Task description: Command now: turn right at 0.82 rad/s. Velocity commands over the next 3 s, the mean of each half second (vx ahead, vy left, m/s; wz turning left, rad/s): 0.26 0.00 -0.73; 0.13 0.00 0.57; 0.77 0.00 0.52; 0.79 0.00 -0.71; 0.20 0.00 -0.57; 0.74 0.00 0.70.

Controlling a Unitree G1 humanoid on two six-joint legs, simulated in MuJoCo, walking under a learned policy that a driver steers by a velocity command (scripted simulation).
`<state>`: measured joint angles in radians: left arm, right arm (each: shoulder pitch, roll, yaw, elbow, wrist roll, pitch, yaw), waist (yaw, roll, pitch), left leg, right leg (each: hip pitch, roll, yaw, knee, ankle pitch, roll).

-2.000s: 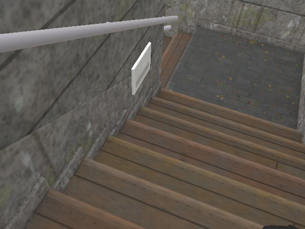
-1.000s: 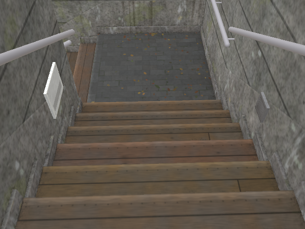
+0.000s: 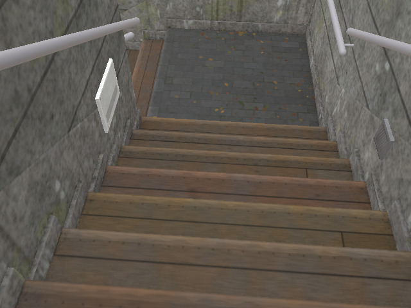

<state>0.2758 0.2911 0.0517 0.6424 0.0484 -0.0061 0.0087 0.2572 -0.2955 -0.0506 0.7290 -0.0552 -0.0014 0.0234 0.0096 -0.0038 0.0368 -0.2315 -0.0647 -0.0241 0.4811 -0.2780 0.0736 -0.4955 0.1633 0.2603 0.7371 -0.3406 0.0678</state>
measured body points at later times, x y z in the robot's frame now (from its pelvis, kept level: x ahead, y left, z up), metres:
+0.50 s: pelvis +0.04 -0.04 -0.02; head +0.07 -0.06 +0.43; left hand +0.32 +0.08 -0.11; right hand -0.06 -0.29 -0.15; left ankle -0.01 +0.09 -0.72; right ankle +0.08 -0.14 -0.74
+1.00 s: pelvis +0.04 -0.02 +0.01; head +0.06 -0.01 +0.46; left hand +0.20 +0.25 -0.07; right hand +0.15 -0.28 -0.10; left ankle +0.00 +0.12 -0.69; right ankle +0.08 -0.14 -0.74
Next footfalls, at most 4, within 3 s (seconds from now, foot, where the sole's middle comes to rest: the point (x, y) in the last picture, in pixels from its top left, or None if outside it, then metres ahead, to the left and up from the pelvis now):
0.46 right None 0.11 -0.16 -0.77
1.10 left None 0.03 0.14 -0.77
1.68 right None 0.44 0.07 -0.94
2.04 left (151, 265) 0.73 0.26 -1.11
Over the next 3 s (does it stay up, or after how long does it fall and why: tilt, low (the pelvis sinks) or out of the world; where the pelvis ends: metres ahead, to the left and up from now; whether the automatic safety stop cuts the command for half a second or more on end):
stays up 0.91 0.22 -0.51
